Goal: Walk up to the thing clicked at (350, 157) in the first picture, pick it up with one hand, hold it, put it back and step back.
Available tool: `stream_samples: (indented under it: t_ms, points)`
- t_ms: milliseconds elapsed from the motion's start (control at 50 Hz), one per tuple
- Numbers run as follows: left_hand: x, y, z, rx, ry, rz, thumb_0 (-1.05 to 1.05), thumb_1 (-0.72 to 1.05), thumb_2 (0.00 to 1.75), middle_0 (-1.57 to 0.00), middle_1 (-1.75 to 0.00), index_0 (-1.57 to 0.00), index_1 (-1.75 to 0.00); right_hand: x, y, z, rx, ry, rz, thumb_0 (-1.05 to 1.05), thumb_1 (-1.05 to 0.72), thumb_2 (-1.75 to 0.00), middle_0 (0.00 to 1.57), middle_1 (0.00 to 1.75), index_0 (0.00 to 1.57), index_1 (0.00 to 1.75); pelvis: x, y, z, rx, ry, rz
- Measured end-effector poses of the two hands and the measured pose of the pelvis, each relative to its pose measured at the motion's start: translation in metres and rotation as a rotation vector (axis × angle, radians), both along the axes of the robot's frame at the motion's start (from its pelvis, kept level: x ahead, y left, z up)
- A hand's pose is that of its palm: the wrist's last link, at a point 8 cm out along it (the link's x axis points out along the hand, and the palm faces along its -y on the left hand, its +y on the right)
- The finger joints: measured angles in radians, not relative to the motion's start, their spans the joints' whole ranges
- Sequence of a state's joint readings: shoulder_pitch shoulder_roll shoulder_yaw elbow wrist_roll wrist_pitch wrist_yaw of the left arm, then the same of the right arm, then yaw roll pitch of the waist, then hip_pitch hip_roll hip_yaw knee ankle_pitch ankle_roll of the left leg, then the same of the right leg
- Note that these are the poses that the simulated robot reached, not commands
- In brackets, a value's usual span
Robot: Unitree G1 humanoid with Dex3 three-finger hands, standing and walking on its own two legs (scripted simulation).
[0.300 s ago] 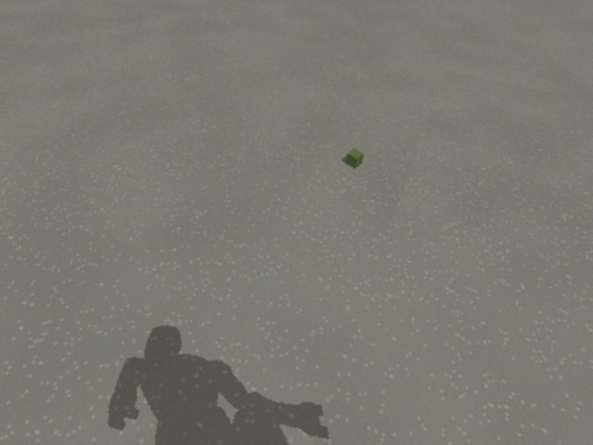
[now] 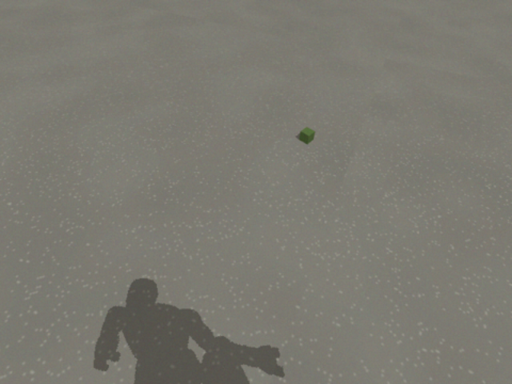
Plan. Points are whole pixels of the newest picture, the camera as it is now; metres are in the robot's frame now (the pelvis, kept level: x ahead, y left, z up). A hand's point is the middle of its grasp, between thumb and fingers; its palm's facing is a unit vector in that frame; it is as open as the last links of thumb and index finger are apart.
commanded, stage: stand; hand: left
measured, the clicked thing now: (307, 135) +1.68 -0.33 -0.75
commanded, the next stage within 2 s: walk up in 0.82 s
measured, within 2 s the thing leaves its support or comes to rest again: neither
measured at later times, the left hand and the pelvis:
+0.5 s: hand out of the picture +0.08 +0.25 -0.16, palm faces -0.03 -0.94 -0.34, open 7.4 cm; pelvis +0.00 +0.00 +0.00, yaw +0 degrees
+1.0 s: hand out of the picture +0.12 +0.27 -0.14, palm faces +0.09 -0.93 -0.36, open 7.4 cm; pelvis +0.02 -0.03 -0.02, yaw +6 degrees
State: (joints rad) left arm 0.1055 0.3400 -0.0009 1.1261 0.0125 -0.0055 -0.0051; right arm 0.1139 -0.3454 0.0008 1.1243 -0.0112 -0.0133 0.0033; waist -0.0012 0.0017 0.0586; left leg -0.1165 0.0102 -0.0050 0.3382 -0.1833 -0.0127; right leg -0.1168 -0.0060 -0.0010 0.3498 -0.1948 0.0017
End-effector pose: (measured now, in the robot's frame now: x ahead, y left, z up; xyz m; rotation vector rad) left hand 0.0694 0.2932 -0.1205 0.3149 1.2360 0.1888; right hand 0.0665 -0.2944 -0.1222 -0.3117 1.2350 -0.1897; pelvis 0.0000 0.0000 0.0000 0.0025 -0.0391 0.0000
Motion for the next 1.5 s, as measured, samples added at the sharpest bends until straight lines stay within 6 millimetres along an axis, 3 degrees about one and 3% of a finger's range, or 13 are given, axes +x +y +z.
stream_samples:
  t_ms: [840,920,980,1040,1140,1180,1220,1360,1440,1500]
  points:
    - [0.009,0.0,0.003,-0.001,-0.012,0.004,0.01,0.9,0.89,-0.2,-0.3,-0.2,-0.3,0.006,-0.004,0.001,0.001,-0.006,-0.001,0.01,-0.91,-0.9,0.2,0.3,0.21,0.3,0.007,-0.003,0.0,-0.001,0.009,0.011]
    - [0.023,0.015,0.005,-0.006,-0.11,0.032,0.01,0.9,0.89,-0.21,-0.3,-0.21,-0.3,0.005,-0.024,0.004,-0.038,-0.015,0.043,0.01,-0.9,-0.9,0.21,0.3,0.21,0.3,0.012,-0.01,-0.01,0.011,0.032,0.067]
    - [0.036,0.023,0.011,0.022,-0.173,0.054,0.01,0.9,0.89,-0.21,-0.3,-0.21,-0.3,0.009,-0.052,0.009,-0.094,0.01,0.068,0.01,-0.9,-0.9,0.21,0.3,0.21,0.3,0.02,-0.023,-0.016,0.035,0.042,0.098]
    - [0.049,0.019,0.02,0.05,-0.197,0.058,0.01,0.9,0.89,-0.2,-0.3,-0.2,-0.3,0.022,-0.083,0.018,-0.136,0.012,0.081,0.01,-0.9,-0.9,0.21,0.3,0.21,0.3,0.035,-0.042,-0.015,0.044,0.044,0.114]
    - [0.083,-0.013,0.034,0.082,-0.234,0.054,0.01,0.91,0.89,-0.2,-0.3,-0.2,-0.3,0.062,-0.143,0.023,-0.18,0.0,0.125,0.01,-0.9,-0.9,0.21,0.3,0.21,0.3,0.066,-0.086,-0.018,0.036,0.042,0.156]
    - [0.092,-0.031,0.036,0.095,-0.274,0.07,0.01,0.91,0.89,-0.2,-0.3,-0.2,-0.3,0.089,-0.167,0.016,-0.205,0.009,0.161,0.01,-0.9,-0.9,0.21,0.3,0.21,0.3,0.08,-0.104,-0.024,0.011,0.035,0.188]
    - [0.089,-0.049,0.037,0.098,-0.293,0.113,0.01,0.9,0.89,-0.2,-0.3,-0.2,-0.3,0.122,-0.179,0.014,-0.219,0.012,0.196,0.01,-0.9,-0.9,0.2,0.3,0.21,0.3,0.094,-0.118,-0.023,0.01,0.031,0.239]
    - [0.041,-0.104,0.029,0.054,-0.157,0.335,0.01,0.9,0.89,-0.21,-0.3,-0.2,-0.3,0.269,-0.164,0.029,-0.131,-0.113,0.403,0.01,-0.91,-0.9,0.2,0.3,0.21,0.3,0.155,-0.146,-0.008,0.007,0.01,0.335]
    - [0.021,-0.128,0.009,0.036,-0.047,0.441,0.01,0.9,0.89,-0.2,-0.3,-0.2,-0.3,0.348,-0.145,0.032,-0.116,-0.156,0.512,0.01,-0.91,-0.9,0.2,0.3,0.21,0.3,0.195,-0.159,-0.014,-0.008,0.005,0.388]
    - [0.018,-0.145,-0.011,0.018,0.021,0.503,0.01,0.9,0.89,-0.2,-0.3,-0.2,-0.3,0.401,-0.13,0.029,-0.122,-0.195,0.574,0.01,-0.91,-0.9,0.2,0.3,0.21,0.3,0.228,-0.164,-0.026,0.0,0.006,0.414]
